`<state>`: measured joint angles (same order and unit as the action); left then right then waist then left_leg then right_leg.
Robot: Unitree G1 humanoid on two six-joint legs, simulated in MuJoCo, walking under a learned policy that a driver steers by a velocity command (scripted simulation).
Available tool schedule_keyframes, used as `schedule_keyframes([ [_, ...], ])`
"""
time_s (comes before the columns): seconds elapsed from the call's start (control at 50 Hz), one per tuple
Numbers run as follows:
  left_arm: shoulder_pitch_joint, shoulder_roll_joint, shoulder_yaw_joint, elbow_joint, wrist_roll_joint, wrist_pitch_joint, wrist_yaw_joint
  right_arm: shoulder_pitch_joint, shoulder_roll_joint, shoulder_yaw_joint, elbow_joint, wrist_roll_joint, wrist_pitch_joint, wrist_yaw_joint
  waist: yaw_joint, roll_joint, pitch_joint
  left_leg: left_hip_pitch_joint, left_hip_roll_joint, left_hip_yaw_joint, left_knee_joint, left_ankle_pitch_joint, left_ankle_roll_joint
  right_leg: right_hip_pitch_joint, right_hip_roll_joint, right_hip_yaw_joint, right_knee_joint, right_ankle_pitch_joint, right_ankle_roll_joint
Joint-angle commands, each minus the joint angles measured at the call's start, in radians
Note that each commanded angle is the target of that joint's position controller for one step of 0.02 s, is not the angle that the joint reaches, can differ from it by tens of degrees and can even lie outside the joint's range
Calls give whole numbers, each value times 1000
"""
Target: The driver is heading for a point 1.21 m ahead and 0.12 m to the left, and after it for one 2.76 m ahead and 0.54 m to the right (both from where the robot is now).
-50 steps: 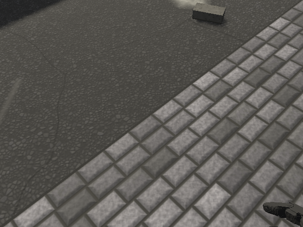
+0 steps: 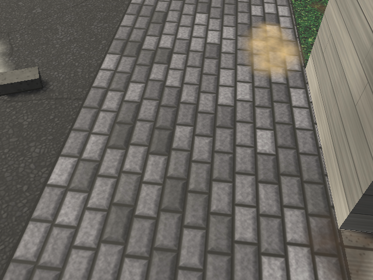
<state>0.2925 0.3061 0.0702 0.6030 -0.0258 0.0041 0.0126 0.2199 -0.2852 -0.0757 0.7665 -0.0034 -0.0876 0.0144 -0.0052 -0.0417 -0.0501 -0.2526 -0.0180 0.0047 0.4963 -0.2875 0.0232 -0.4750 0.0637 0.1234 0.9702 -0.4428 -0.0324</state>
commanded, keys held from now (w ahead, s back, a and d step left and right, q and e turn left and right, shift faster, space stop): w+e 0.06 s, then w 0.22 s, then w+q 0.72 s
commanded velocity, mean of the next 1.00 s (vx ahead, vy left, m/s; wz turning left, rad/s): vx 0.48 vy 0.00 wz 0.12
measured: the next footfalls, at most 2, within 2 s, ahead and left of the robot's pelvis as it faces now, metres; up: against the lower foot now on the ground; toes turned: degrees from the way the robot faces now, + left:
right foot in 0.36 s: +0.31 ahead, -0.20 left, +0.00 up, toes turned -9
left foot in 0.90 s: +0.61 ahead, +0.05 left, +0.00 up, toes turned +11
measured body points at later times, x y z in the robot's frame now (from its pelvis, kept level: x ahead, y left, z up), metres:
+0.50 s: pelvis +0.23 -0.09 +0.00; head +0.27 -0.10 +0.45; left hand +0.42 +0.16 -0.09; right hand +0.25 -0.38 -0.13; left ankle +0.15 +0.08 -0.64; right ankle +0.27 -0.19 -0.74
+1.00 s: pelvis +0.51 -0.03 -0.01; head +0.55 -0.01 +0.43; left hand +0.55 +0.26 -0.13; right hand +0.71 -0.27 -0.11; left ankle +0.57 +0.05 -0.74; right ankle +0.39 -0.21 -0.63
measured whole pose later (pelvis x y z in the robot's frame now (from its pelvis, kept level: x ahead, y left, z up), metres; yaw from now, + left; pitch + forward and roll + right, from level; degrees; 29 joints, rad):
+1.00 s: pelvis +0.51 -0.03 -0.01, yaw +12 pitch +1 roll -1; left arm 0.24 0.29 0.06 0.77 -0.02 -0.10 0.00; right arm 0.19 -0.30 -0.07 0.69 0.02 -0.04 0.04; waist 0.00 0.00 0.07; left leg -0.43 -0.07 0.03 0.60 -0.19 0.10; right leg -0.32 -0.04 0.01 1.21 -0.45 0.01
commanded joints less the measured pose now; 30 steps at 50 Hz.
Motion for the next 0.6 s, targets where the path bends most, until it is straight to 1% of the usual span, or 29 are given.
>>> schedule_keyframes([
  [0.02, -79, 117, 36, -96, 5, -29, -9, 19, -123, -26, -48, 2, -3, -21, -30, 180, 133, 244, 318, -373, -315, -204, 136, -456, -110, 33, 179, 112, 24],
  [0.06, -97, 79, 26, -94, 5, -35, -18, 36, -118, -22, -40, -12, -10, -25, -39, 157, 120, 207, 277, -223, -332, 1, 124, -413, -121, 2, 198, 219, 39],
  [0.08, -105, 61, 20, -95, 6, -38, -19, 56, -118, -20, -29, -15, -13, -24, -44, 149, 110, 196, 267, -179, -334, 68, 131, -396, -123, -3, 185, 255, 47],
  [0.12, -133, 39, 10, -98, 6, -42, -20, 86, -121, -18, -6, -12, -13, -21, -53, 134, 114, 192, 254, -110, -341, 172, 143, -373, -119, -13, 99, 309, 57],
  [0.16, -186, 22, 0, -109, 8, -49, -28, 93, -135, -18, 7, -3, -7, -20, -63, 135, 127, 186, 242, -47, -344, 236, 140, -324, -122, -51, -49, 370, 58],
  [0.2, -258, 1, -13, -125, 9, -57, -43, 120, -157, -20, 26, 12, 0, -20, -86, 136, 144, 181, 247, -13, -353, 249, 140, -263, -125, -105, -185, 408, 52],
  [0.24, -298, -3, -18, -134, 4, -62, -58, 153, -178, -22, 47, 28, 7, -17, -93, 137, 161, 200, 270, -6, -356, 268, 140, -205, -121, -141, -280, 390, 33],
  [0.26, -309, 4, -16, -139, 1, -64, -63, 165, -188, -24, 57, 34, 10, -15, -89, 143, 165, 223, 286, -6, -350, 305, 138, -181, -116, -148, -318, 366, 18],
  [0.28, -308, 24, -10, -142, 0, -65, -64, 173, -197, -26, 66, 39, 15, -14, -77, 153, 162, 253, 298, -1, -326, 375, 129, -146, -104, -159, -354, 324, 0],
  [0.3, -286, 48, 0, -141, 6, -67, -64, 178, -212, -28, 74, 40, 18, -13, -51, 169, 139, 264, 298, 0, -274, 543, 119, -64, -78, -169, -391, 298, -20],
  [0.32, -206, 76, 17, -123, 11, -68, -60, 174, -223, -28, 81, 43, 22, -15, 10, 184, 81, 268, 290, 15, -175, 755, 104, 75, -46, -188, -429, 297, -44],
  [0.34, -41, 118, 43, -73, 11, -65, -50, 170, -215, -21, 84, 43, 24, -17, 103, 168, -12, 217, 251, 49, 7, 867, 79, 305, -19, -203, -473, 335, -76],
  [0.36, 139, 175, 65, -37, 21, -55, -31, 162, -172, -2, 62, 23, 16, -16, 187, 119, -151, -9, 214, 53, 278, 629, 41, 643, -151, -68, -409, 359, -119],
  [0.38, 183, 287, 78, -26, 38, -52, -19, 267, -23, 45, 20, 3, -2, -5, 107, -198, -325, -369, 34, 28, 670, -164, -22, 945, -461, 432, -492, 196, -264],
  [0.4, 202, 202, 57, -31, 47, -58, -19, 209, -118, 21, 41, 36, -21, -4, 160, -155, -391, -425, 21, -144, 818, -288, -21, 886, -488, 586, -618, 148, -273],
  [0.42, 144, 159, 39, -13, 41, -65, -21, 126, -167, 1, 2, 62, -23, -3, 142, -131, -211, -508, 67, -129, 849, -223, -15, 767, -450, 409, -633, 196, -227],
  [0.44, 85, 125, 28, -3, 30, -70, -22, 83, -154, 5, -10, 51, -21, -6, 108, -82, -114, -503, 113, -101, 803, -141, -13, 633, -408, 280, -648, 261, -203],
  [0.46, 34, 92, 18, 5, 27, -77, -26, 78, -141, 4, -9, 31, -13, -10, 69, -61, -55, -465, 141, -93, 757, -85, -18, 515, -374, 196, -680, 305, -189],
  [0.48, -10, 65, 12, 8, 31, -88, -29, 108, -131, 1, 1, 28, 4, -10, 29, -77, -27, -398, 165, -104, 731, -35, -20, 424, -344, 123, -721, 335, -177],
  [0.5, -37, 57, 13, 15, 33, -98, -30, 136, -107, 4, 9, 33, 22, -9, 4, -82, -14, -357, 170, -103, 721, -7, -25, 370, -338, 84, -762, 331, -180],
  [0.52, -51, 54, 15, 28, 32, -110, -31, 147, -83, 8, 11, 35, 36, -10, -10, -68, 4, -345, 171, -101, 710, 6, -31, 333, -339, 49, -796, 348, -187],
  [0.54, -64, 57, 17, 41, 31, -120, -30, 137, -72, 8, 5, 34, 48, -12, -22, -55, 35, -358, 171, -105, 691, 23, -37, 302, -341, 6, -823, 373, -185],
  [0.56, -70, 64, 20, 54, 35, -125, -28, 118, -69, 7, -5, 31, 56, -15, -25, -43, 60, -381, 171, -113, 668, 53, -42, 288, -340, -32, -841, 390, -180],
  [0.58, -64, 63, 22, 66, 42, -128, -28, 92, -70, 4, -13, 30, 59, -16, -20, -32, 76, -409, 166, -120, 639, 99, -46, 295, -334, -73, -850, 416, -177],
  [0.6, -58, 61, 23, 78, 45, -130, -21, 68, -63, 6, -19, 32, 59, -13, -14, -35, 91, -442, 165, -125, 590, 153, -48, 312, -327, -112, -855, 416, -172],
])
Keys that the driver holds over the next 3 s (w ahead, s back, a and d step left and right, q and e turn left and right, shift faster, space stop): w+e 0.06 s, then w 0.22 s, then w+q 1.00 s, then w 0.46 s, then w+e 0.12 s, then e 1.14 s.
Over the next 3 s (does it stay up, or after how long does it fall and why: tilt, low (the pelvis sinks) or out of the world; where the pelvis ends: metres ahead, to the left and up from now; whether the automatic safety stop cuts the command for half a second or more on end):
stays up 1.14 0.21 0.01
